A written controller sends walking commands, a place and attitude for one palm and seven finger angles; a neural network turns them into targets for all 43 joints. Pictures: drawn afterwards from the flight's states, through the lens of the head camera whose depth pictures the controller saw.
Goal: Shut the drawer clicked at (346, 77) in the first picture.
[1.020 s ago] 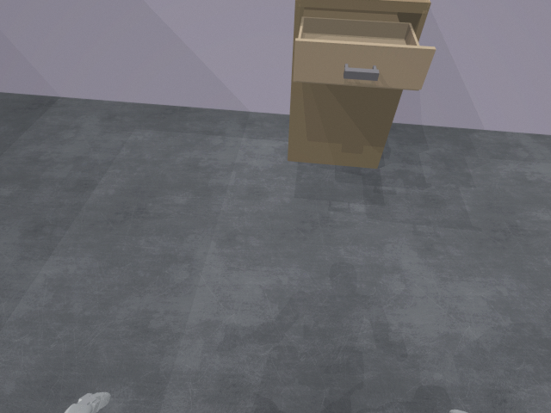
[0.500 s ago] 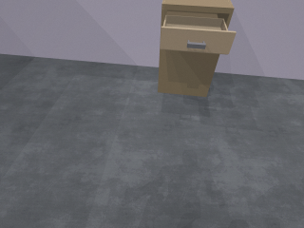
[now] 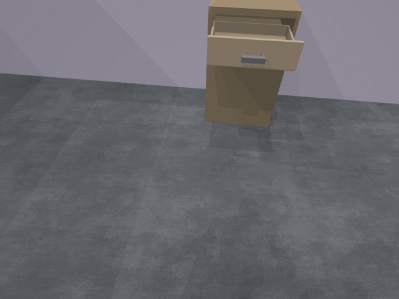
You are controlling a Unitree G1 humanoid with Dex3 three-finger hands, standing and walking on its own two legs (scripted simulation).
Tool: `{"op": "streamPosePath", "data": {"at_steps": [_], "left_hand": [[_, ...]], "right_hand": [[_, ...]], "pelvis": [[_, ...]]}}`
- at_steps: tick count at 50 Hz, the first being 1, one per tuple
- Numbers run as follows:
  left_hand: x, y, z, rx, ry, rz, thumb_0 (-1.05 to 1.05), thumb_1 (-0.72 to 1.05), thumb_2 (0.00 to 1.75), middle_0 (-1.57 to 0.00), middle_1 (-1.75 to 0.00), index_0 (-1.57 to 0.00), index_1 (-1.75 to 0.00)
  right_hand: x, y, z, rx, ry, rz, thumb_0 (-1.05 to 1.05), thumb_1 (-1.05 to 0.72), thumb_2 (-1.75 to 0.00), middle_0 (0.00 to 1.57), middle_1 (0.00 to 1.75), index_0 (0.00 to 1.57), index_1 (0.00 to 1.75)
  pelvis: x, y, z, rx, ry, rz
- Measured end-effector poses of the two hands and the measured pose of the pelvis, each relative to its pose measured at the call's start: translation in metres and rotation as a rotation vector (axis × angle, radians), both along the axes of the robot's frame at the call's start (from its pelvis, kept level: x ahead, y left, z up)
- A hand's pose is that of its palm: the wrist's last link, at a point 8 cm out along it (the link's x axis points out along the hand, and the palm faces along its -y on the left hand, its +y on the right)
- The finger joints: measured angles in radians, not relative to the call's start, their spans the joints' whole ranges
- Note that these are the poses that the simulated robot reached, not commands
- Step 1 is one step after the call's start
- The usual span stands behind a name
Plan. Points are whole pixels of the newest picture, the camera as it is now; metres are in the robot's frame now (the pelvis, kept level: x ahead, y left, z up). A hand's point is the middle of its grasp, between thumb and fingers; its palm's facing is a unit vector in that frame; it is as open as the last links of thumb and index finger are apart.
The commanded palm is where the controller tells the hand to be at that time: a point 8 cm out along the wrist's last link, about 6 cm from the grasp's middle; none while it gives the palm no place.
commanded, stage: stand and wait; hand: left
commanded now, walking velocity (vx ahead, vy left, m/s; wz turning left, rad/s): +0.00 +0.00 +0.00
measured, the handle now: (253, 57) +1.16 -0.19 -0.07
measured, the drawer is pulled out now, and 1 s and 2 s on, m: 0.30 0.30 0.30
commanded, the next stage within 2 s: look at it before walking up in 0.02 s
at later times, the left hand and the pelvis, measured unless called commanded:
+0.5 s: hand out of the picture +0.07 +0.25 -0.16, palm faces -0.03 -0.94 -0.33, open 7.4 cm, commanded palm none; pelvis +0.01 +0.00 +0.00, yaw +0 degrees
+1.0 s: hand out of the picture +0.07 +0.22 -0.17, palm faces -0.10 -0.95 -0.29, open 7.4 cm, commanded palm none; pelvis +0.01 +0.00 -0.01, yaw -7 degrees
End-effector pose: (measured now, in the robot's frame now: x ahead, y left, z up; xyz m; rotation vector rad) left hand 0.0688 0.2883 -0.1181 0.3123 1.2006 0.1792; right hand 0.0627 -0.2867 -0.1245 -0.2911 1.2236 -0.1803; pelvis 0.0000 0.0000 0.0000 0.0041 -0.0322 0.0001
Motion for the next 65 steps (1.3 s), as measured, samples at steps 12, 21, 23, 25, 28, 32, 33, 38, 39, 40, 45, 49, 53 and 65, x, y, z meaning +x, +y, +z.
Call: {"op": "streamPosePath", "data": {"at_steps": [12, 21, 23, 25, 28, 32, 33, 38, 39, 40, 45, 49, 53, 65], "left_hand": [[-0.004, 0.001, -0.004, -0.009, 0.021, 0.003, 0.01, 0.90, 0.90, -0.21, -0.30, -0.20, -0.30], [-0.005, 0.004, -0.003, -0.004, 0.030, 0.009, 0.01, 0.90, 0.90, -0.21, -0.30, -0.20, -0.30], [-0.005, 0.005, -0.003, -0.002, 0.030, 0.009, 0.01, 0.90, 0.90, -0.21, -0.30, -0.20, -0.30], [-0.004, 0.006, -0.003, -0.001, 0.030, 0.010, 0.01, 0.90, 0.90, -0.21, -0.30, -0.20, -0.30], [-0.003, 0.006, -0.002, 0.000, 0.028, 0.010, 0.01, 0.90, 0.90, -0.21, -0.30, -0.20, -0.30], [-0.002, 0.007, -0.002, 0.001, 0.024, 0.010, 0.01, 0.90, 0.90, -0.21, -0.30, -0.20, -0.30], [-0.001, 0.007, -0.001, 0.001, 0.023, 0.010, 0.01, 0.90, 0.90, -0.21, -0.30, -0.20, -0.30], [0.000, 0.007, -0.001, 0.001, 0.018, 0.009, 0.01, 0.90, 0.90, -0.21, -0.30, -0.20, -0.30], [0.001, 0.007, -0.001, 0.000, 0.017, 0.008, 0.01, 0.90, 0.90, -0.21, -0.30, -0.20, -0.30], [0.001, 0.007, -0.001, 0.001, 0.018, 0.007, 0.01, 0.90, 0.90, -0.21, -0.30, -0.20, -0.30], [0.000, 0.000, -0.007, -0.003, 0.040, -0.008, 0.01, 0.90, 0.90, -0.21, -0.30, -0.20, -0.30], [-0.004, -0.015, -0.016, -0.035, 0.073, -0.038, 0.01, 0.91, 0.90, -0.20, -0.30, -0.20, -0.30], [-0.004, -0.040, -0.020, -0.062, 0.103, -0.065, 0.01, 0.91, 0.90, -0.20, -0.30, -0.20, -0.30], [-0.025, -0.096, -0.013, -0.124, 0.250, -0.079, 0.01, 0.90, 0.90, -0.21, -0.30, -0.20, -0.30]], "right_hand": [[0.002, 0.002, 0.002, -0.006, 0.001, -0.003, 0.01, -0.90, -0.90, 0.20, 0.30, 0.20, 0.30], [0.008, 0.003, 0.003, -0.008, -0.003, 0.001, 0.01, -0.90, -0.90, 0.20, 0.30, 0.20, 0.30], [0.009, 0.003, 0.003, -0.008, -0.005, 0.001, 0.01, -0.90, -0.90, 0.20, 0.30, 0.20, 0.30], [0.011, 0.004, 0.003, -0.007, -0.007, 0.002, 0.01, -0.90, -0.90, 0.20, 0.30, 0.20, 0.30], [0.013, 0.004, 0.004, -0.007, -0.010, 0.004, 0.01, -0.90, -0.90, 0.20, 0.30, 0.20, 0.30], [0.015, 0.005, 0.004, -0.006, -0.014, 0.005, 0.01, -0.90, -0.90, 0.20, 0.30, 0.20, 0.30], [0.016, 0.005, 0.004, -0.006, -0.015, 0.006, 0.01, -0.90, -0.90, 0.20, 0.30, 0.20, 0.30], [0.017, 0.005, 0.005, -0.006, -0.020, 0.005, 0.01, -0.90, -0.90, 0.20, 0.30, 0.20, 0.30], [0.017, 0.005, 0.005, -0.007, -0.022, 0.004, 0.01, -0.90, -0.90, 0.20, 0.30, 0.20, 0.30], [0.017, 0.005, 0.005, -0.008, -0.026, 0.001, 0.01, -0.90, -0.90, 0.20, 0.30, 0.20, 0.30], [0.011, 0.008, 0.001, -0.003, -0.057, -0.046, 0.01, -0.91, -0.90, 0.20, 0.30, 0.20, 0.30], [-0.007, 0.014, -0.009, 0.036, -0.061, -0.098, 0.01, -0.91, -0.90, 0.20, 0.30, 0.20, 0.30], [-0.030, 0.011, -0.026, 0.082, -0.035, -0.165, 0.01, -0.90, -0.90, 0.20, 0.30, 0.20, 0.30], [-0.005, -0.003, -0.014, 0.121, -0.051, -0.275, 0.01, -0.91, -0.90, 0.20, 0.30, 0.20, 0.30]], "pelvis": [[0.002, 0.002, 0.000, -0.001, 0.003, -0.004], [0.004, 0.003, 0.001, -0.001, 0.004, -0.004], [0.005, 0.004, 0.001, -0.001, 0.004, -0.004], [0.005, 0.004, 0.001, -0.001, 0.004, -0.004], [0.006, 0.004, 0.001, -0.001, 0.004, -0.004], [0.007, 0.004, 0.001, -0.001, 0.003, -0.003], [0.007, 0.005, 0.001, -0.001, 0.003, -0.003], [0.007, 0.005, 0.002, -0.001, 0.002, -0.004], [0.007, 0.005, 0.002, -0.001, 0.001, -0.008], [0.007, 0.005, 0.001, -0.001, 0.001, -0.013], [0.004, 0.004, -0.003, 0.003, 0.002, -0.061], [0.005, 0.000, -0.009, 0.014, 0.000, -0.110], [0.012, -0.012, -0.015, 0.019, -0.007, -0.169], [0.053, -0.036, -0.001, 0.011, 0.028, -0.271]]}}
